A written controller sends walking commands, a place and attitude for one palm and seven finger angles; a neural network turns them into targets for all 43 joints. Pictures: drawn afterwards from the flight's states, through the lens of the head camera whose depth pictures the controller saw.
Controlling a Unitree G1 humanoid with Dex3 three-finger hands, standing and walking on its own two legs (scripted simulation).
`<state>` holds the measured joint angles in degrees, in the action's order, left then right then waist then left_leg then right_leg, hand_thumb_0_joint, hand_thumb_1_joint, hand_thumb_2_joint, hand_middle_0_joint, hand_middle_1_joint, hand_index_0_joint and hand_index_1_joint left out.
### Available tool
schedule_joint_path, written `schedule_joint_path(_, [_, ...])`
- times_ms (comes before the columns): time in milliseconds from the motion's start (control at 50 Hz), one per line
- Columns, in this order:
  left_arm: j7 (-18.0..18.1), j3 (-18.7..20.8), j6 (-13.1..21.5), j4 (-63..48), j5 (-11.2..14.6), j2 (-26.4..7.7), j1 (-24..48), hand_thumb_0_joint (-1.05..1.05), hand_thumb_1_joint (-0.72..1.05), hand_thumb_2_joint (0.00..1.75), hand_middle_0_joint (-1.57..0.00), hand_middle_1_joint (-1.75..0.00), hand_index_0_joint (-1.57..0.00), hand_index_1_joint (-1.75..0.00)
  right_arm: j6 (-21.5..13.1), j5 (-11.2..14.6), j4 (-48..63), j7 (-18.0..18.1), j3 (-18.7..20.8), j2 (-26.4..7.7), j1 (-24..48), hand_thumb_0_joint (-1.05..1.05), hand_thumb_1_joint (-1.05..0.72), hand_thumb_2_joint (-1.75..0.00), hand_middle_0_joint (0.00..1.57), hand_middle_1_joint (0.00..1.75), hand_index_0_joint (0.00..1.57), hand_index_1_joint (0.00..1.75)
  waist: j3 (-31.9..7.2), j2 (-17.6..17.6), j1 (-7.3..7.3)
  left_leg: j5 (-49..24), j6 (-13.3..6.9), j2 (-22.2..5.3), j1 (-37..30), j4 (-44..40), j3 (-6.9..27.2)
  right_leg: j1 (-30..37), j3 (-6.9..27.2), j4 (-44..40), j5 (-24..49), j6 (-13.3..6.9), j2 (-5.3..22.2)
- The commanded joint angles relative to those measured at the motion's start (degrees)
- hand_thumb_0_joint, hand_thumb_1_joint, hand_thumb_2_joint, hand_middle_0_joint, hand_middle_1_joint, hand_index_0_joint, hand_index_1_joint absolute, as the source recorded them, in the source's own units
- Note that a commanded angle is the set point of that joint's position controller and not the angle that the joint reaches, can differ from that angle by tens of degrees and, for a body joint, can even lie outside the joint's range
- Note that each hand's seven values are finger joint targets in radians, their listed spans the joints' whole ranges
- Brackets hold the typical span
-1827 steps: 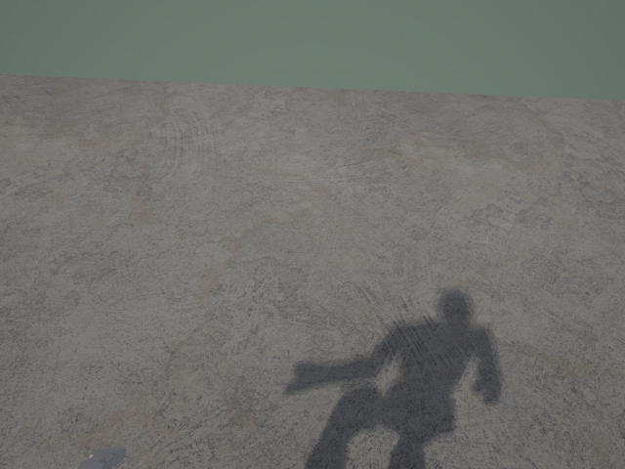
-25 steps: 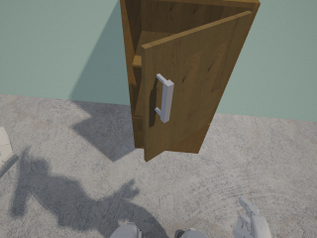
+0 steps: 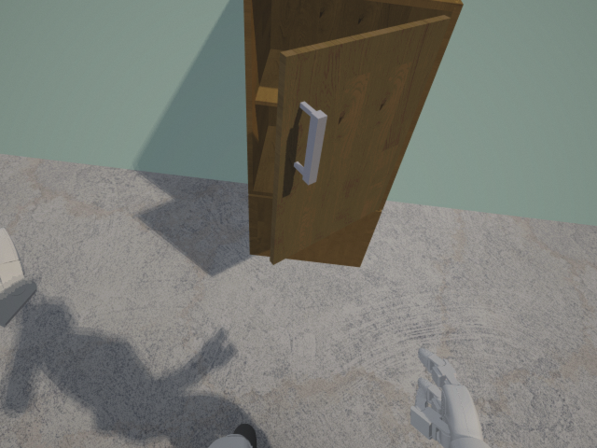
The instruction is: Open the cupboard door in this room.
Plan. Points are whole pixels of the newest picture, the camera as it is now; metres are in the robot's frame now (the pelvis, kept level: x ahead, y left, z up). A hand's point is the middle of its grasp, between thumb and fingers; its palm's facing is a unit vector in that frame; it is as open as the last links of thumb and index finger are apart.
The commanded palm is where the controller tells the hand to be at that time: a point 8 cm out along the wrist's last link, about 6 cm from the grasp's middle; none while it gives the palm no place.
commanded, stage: stop stepping back and stand still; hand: left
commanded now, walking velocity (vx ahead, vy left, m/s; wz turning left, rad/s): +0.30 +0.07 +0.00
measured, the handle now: (307, 144) +0.64 +0.05 +0.04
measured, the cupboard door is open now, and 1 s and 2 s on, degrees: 40 40 40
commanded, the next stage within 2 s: let the arm hang, fingers relaxed in 0.70 s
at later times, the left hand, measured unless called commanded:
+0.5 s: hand (72, 396) +0.13 +0.21 +0.16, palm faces +0.31 -0.80 -0.52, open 7.4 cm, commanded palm +0.06 +0.26 +0.18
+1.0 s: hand out of the picture +0.05 +0.19 -0.11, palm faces +0.01 -0.95 -0.32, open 7.4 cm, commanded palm none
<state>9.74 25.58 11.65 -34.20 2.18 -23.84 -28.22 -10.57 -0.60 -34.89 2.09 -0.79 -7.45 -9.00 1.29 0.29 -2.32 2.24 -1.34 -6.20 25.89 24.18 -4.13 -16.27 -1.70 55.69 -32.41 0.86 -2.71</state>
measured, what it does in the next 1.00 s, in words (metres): walks backwards: right foot, then left foot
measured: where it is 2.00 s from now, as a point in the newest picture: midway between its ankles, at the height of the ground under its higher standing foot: outside the picture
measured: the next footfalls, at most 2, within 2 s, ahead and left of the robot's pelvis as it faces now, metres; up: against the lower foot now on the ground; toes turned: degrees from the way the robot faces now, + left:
right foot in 0.08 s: -0.05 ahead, -0.10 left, +0.00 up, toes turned +0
left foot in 0.28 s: -0.01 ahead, +0.11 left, +0.00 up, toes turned +2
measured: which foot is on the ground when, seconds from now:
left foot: down 0.00-0.06, up 0.08-0.26, down 0.28-0.48, up 0.50-0.80, down 0.82-1.00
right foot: up 0.00-0.06, down 0.08-1.00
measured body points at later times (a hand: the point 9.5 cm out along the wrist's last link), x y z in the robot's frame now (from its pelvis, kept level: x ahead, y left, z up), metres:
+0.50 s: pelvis -0.09 -0.03 -0.01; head -0.10 -0.03 +0.44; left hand +0.10 +0.25 +0.19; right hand +0.01 -0.29 -0.10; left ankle -0.05 +0.10 -0.73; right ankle -0.09 -0.09 -0.73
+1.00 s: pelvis -0.10 -0.01 -0.01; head -0.09 -0.04 +0.44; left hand +0.05 +0.23 -0.08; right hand +0.04 -0.26 -0.14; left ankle -0.08 +0.11 -0.73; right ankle -0.09 -0.10 -0.74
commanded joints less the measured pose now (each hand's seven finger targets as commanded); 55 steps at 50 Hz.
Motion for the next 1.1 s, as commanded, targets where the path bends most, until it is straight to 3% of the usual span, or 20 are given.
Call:
schedule_joint_path(0, [0.7, 5.0, 1.7, -9.0, 0.4, -9.5, 2.1, 0.0, 0.9, 0.9, -0.2, -0.3, -0.2, -0.3, -1.4, 0.0, 7.8, 1.2, 3.5, -10.3, 2.4, 0.0, -0.9, -0.9, 0.2, 0.3, 0.2, 0.3, -6.7, -13.9, 1.87, 31.2, 4.6, -1.2, -7.4, -11.1, 0.8, 8.0, -6.5, -33.3, -4.6, -4.2, -2.3])
schedule_joint_path(40, [0.2, 8.3, 1.7, -9.5, 0.9, -14.2, -0.3, 0.0, 0.9, 0.9, -0.2, -0.3, -0.2, -0.3, 0.4, 0.4, 6.8, 1.1, 2.9, -9.1, 1.3, 0.0, -0.9, -0.9, 0.2, 0.3, 0.2, 0.3, -5.4, 8.2, 1.9, 16.1, 4.0, 5.1, -11.6, 24.3, -0.6, -9.2, 16.0, -48.2, 6.7, -11.8, 16.4])
schedule_joint_path(80, [0.2, 13.2, 4.0, -17.0, 1.0, -22.2, 2.6, 0.0, 0.9, 0.9, -0.2, -0.3, -0.2, -0.3, 1.3, -0.2, 7.3, 0.6, 2.0, -10.1, 2.3, 0.0, -0.9, -0.9, 0.2, 0.3, 0.2, 0.3, -8.1, 10.7, 2.46, 15.2, 3.6, 3.6, 5.3, 38.2, 3.9, -2.1, 23.3, -47.1, 18.6, -14.5, 24.6])
schedule_joint_path(100, [0.0, 11.7, 4.6, -12.3, 1.0, -18.9, 3.5, 0.0, 0.9, 0.9, -0.2, -0.3, -0.2, -0.3, 0.5, 0.0, 7.2, 0.4, 1.6, -9.0, 1.5, 0.0, -0.9, -0.9, 0.2, 0.3, 0.2, 0.3, -8.4, 13.0, 1.94, 16.9, 4.1, 2.1, 8.4, 37.5, 4.3, 1.7, 24.5, -48.5, 6.7, -14.4, 25.7])
schedule_joint_path(120, [-0.5, 7.4, 3.7, -5.1, 1.3, -10.9, 0.4, 0.0, 0.9, 0.9, -0.2, -0.3, -0.2, -0.3, 0.6, 0.8, 6.5, 1.5, 2.9, -10.0, 0.3, 0.0, -0.9, -0.9, 0.2, 0.3, 0.2, 0.3, -3.9, 7.0, 2.97, 12.4, 3.4, 3.4, 9.1, 33.5, 3.7, 6.1, 15.4, -43.3, 19.0, -9.7, 17.0])
schedule_joint_path(220, [0.4, 6.5, 2.8, 0.5, 0.1, -10.1, -1.4, 0.0, 0.9, 0.9, -0.2, -0.3, -0.2, -0.3, -0.5, 0.9, 5.1, 4.1, 1.9, -10.3, -0.2, 0.0, -0.9, -0.9, 0.2, 0.3, 0.2, 0.3, -6.2, 1.5, 3.34, 9.6, -0.4, 6.3, -11.2, 0.8, -3.8, 6.7, 5.0, -28.4, 36.6, -5.2, 12.2])
schedule_joint_path(280, [0.2, 5.8, 3.5, -2.3, 0.5, -10.7, 0.9, 0.0, 0.9, 0.9, -0.2, -0.3, -0.2, -0.3, -0.9, 1.4, 6.3, 4.3, 3.8, -13.7, -2.1, 0.0, -0.9, -0.9, 0.2, 0.3, 0.2, 0.3, -10.5, -9.3, 3.85, -13.1, -7.8, -7.9, -28.1, 1.3, 16.2, -8.6, -0.5, -10.9, 18.4, 0.6, 3.9])
schedule_joint_path(320, [0.3, 8.1, 4.1, -3.4, -0.1, -13.2, -0.7, 0.0, 0.9, 0.9, -0.2, -0.3, -0.2, -0.3, -1.3, 0.2, 5.1, 3.9, 3.5, -12.9, -2.5, 0.0, -0.9, -0.9, 0.2, 0.3, 0.2, 0.3, -7.5, -11.0, 3.9, -17.8, -10.5, -11.3, -28.0, -0.1, 19.4, -13.4, -1.6, -11.5, 2.8, -0.3, 2.4])
schedule_joint_path(420, [-0.1, 6.7, 3.6, -8.5, -0.7, -11.1, -5.4, 0.0, 0.9, 0.9, -0.2, -0.3, -0.2, -0.3, -2.0, 0.8, 6.4, 2.5, 3.1, -13.1, 1.6, 0.0, -0.9, -0.9, 0.2, 0.3, 0.2, 0.3, -2.8, -11.2, 1.99, 25.8, -4.5, -4.0, 3.2, -2.2, 5.7, 12.0, -2.8, -23.5, 11.2, -1.3, 3.4])
schedule_joint_path(460, [0.1, 8.8, 3.8, -7.6, -1.1, -13.9, -5.1, 0.0, 0.9, 0.9, -0.2, -0.3, -0.2, -0.3, -0.9, 0.4, 7.5, 2.3, 3.8, -11.7, 2.5, 0.0, -0.9, -0.9, 0.2, 0.3, 0.2, 0.3, -0.2, 9.4, 1.2, 30.3, -0.1, 6.1, 11.5, 26.2, -1.0, 6.2, 26.8, -43.0, -11.3, -9.2, 18.3])
schedule_joint_path(480, [0.1, 9.1, 4.3, -6.3, -0.6, -13.7, -2.9, 0.0, 0.9, 0.9, -0.2, -0.3, -0.2, -0.3, -0.8, 0.3, 6.6, 2.3, 4.2, -11.8, 1.7, 0.0, -0.9, -0.9, 0.2, 0.3, 0.2, 0.3, 1.6, 11.7, 1.51, 26.5, 0.6, 6.2, 11.4, 40.0, 3.2, -0.9, 36.5, -49.8, -16.4, -11.6, 24.1])
schedule_joint_path(600, [-1.1, 6.7, 6.6, 6.0, -0.9, -9.7, 1.5, 0.0, 0.9, 0.9, -0.2, -0.3, -0.2, -0.3, 0.2, 0.3, 4.3, 2.8, 3.2, -10.1, -0.9, 0.0, -0.9, -0.9, 0.2, 0.3, 0.2, 0.3, -0.2, 3.9, 3.9, 12.1, 1.4, 2.7, 5.8, 33.2, 2.6, -1.6, 13.3, -43.8, 12.8, -8.8, 17.1])
schedule_joint_path(760, [0.1, 2.1, 4.9, -2.9, -0.7, -7.6, 2.7, 0.0, 0.9, 0.9, -0.2, -0.3, -0.2, -0.3, -2.1, -0.2, 6.5, 3.2, 3.1, -11.3, -0.1, 0.0, -0.9, -0.9, 0.2, 0.3, 0.2, 0.3, -5.5, 3.0, 1.9, 11.9, -1.9, 3.5, -16.4, -2.0, 1.3, 3.0, 8.7, -36.3, 14.7, -3.5, 11.9])
schedule_joint_path(780, [-8.2, -18.4, -6.3, 43.0, -5.9, 3.4, 3.0, 0.0, 0.9, 0.9, -0.2, -0.3, -0.2, -0.3, -0.7, -0.8, -8.3, -3.0, 5.7, -20.8, -3.0, 0.0, -0.9, -0.9, 0.2, 0.3, 0.2, 0.3, -2.9, -5.7, 5.82, -9.9, -4.0, -2.8, -14.4, 6.8, 11.1, -7.7, 0.8, -19.4, 29.9, -2.1, 11.2])
schedule_joint_path(800, [-9.2, -18.6, -10.5, 43.4, -4.2, 6.8, 0.8, 0.0, 0.9, 0.9, -0.2, -0.3, -0.2, -0.3, 4.0, -0.1, -5.0, -2.8, 4.8, -16.7, -4.9, 0.0, -0.9, -0.9, 0.2, 0.3, 0.2, 0.3, -6.0, -9.3, 3.72, -20.9, -7.2, -7.5, -14.7, 3.3, 14.7, -6.6, -0.7, -13.7, 18.8, -0.5, 6.3])
schedule_joint_path(840, [-8.7, -20.9, -12.0, 41.8, -4.5, 9.3, 5.1, 0.0, 0.9, 0.9, -0.2, -0.3, -0.2, -0.3, 6.2, -1.4, -2.9, -2.1, 4.1, -16.0, -3.1, 0.0, -0.9, -0.9, 0.2, 0.3, 0.2, 0.3, -6.3, -5.6, 3.71, -28.9, -10.0, -10.5, -14.2, 1.9, 18.1, -10.4, 1.3, -5.5, 0.7, 0.0, 4.0])
schedule_joint_path(900, [-8.8, -20.4, -10.8, 51.1, -3.9, 5.4, 8.4, 0.0, 0.9, 0.9, -0.2, -0.3, -0.2, -0.3, 7.1, -2.1, -3.2, -1.6, 3.0, -15.7, -2.0, 0.0, -0.9, -0.9, 0.2, 0.3, 0.2, 0.3, -8.9, -0.6, 2.14, -35.2, -9.2, -8.1, -15.4, 3.6, 16.4, -2.9, 2.6, -13.0, 7.2, -0.8, 3.6])
schedule_joint_path(960, [-8.6, -20.2, -10.3, 63.5, -4.3, -1.6, 6.5, 0.0, 0.9, 0.9, -0.2, -0.3, -0.2, -0.3, 8.8, -0.3, -4.8, -1.6, 2.8, -12.1, 0.8, 0.0, -0.9, -0.9, 0.2, 0.3, 0.2, 0.3, -7.8, 13.3, 0.13, 10.6, 1.0, 6.6, -4.0, 12.8, 4.5, 10.8, 18.8, -33.5, 47.5, -5.1, 16.8])
schedule_joint_path(1000, [-9.0, -21.3, -10.1, 69.5, -4.0, -2.1, 11.3, 0.0, 0.9, 0.9, -0.2, -0.3, -0.2, -0.3, 10.3, -0.4, -8.3, -1.6, 3.2, -12.6, -0.9, 0.0, -0.9, -0.9, 0.2, 0.3, 0.2, 0.3, -2.8, 8.6, 2.43, 25.3, 1.3, 7.0, -6.6, 16.0, 4.6, 4.3, 20.0, -36.1, 39.4, -9.3, 18.3])
schedule_joint_path(1080, [-8.5, -22.5, -10.1, 78.5, -3.1, 1.8, 14.4, 0.0, 0.9, 0.9, -0.2, -0.3, -0.2, -0.3, 10.8, -0.2, -14.7, -1.3, 2.5, -9.5, -4.6, 0.0, -0.9, -0.9, 0.2, 0.3, 0.2, 0.3, -2.5, -0.3, 4.57, 8.1, 0.7, 4.8, -14.8, 5.8, 5.9, 2.3, 13.6, -34.6, 34.4, -7.5, 12.7])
